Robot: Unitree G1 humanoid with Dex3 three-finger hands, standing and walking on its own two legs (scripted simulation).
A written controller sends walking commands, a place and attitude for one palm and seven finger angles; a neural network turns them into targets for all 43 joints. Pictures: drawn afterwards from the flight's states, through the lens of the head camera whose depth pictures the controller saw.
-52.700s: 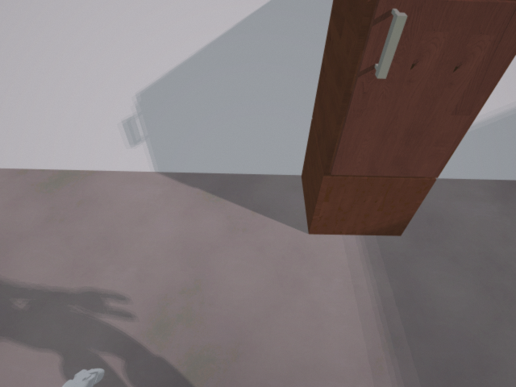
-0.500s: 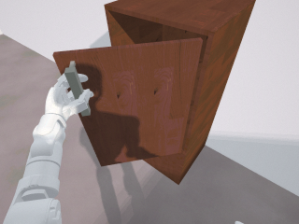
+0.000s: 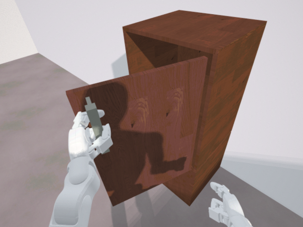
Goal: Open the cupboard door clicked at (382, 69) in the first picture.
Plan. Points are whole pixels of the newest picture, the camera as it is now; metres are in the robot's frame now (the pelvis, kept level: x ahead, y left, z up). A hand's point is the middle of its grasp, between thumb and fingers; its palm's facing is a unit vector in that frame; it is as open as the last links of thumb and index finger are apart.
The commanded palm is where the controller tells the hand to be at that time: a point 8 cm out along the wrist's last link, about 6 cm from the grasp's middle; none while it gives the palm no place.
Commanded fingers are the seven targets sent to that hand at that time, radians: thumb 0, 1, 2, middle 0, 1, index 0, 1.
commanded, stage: pull the door open along its arc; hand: left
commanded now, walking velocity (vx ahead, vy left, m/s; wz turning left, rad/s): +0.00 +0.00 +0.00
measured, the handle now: (96, 125) +0.33 +0.17 +0.15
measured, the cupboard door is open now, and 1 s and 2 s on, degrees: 69 80 81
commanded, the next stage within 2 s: open thumb and fingers to let go in 0.26 s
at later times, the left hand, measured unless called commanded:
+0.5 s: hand (124, 155) +0.24 +0.08 +0.15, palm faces +0.36 -0.93 +0.00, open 6.3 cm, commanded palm +0.19 +0.12 +0.15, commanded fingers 0.00 0.34 0.66 -0.36 -1.29 -0.36 -1.29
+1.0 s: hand (117, 158) +0.23 +0.09 +0.15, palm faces +0.34 -0.94 +0.05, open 14.1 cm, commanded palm +0.17 +0.12 +0.15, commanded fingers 0.00 -0.50 0.30 -0.21 -0.65 -0.21 -0.65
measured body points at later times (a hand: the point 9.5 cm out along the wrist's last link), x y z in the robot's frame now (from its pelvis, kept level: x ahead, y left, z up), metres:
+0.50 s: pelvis +0.00 -0.02 +0.00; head -0.05 -0.07 +0.44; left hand +0.21 +0.13 +0.15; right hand +0.21 -0.22 -0.09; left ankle +0.02 +0.13 -0.73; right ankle -0.06 -0.05 -0.73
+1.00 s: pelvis -0.01 +0.00 +0.00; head -0.05 -0.04 +0.44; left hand +0.20 +0.14 +0.15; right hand +0.21 -0.20 -0.08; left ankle +0.02 +0.13 -0.73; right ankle -0.06 -0.05 -0.73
